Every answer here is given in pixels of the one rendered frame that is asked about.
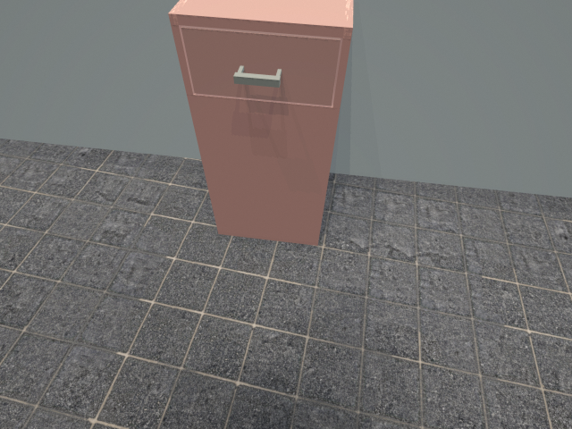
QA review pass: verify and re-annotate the handle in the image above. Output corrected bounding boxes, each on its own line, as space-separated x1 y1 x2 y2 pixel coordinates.
233 66 282 88

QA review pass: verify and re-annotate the cabinet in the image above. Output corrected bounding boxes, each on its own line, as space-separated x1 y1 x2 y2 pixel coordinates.
168 0 353 246

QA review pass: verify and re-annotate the drawer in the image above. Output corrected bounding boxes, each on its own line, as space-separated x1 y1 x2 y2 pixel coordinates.
181 26 341 105

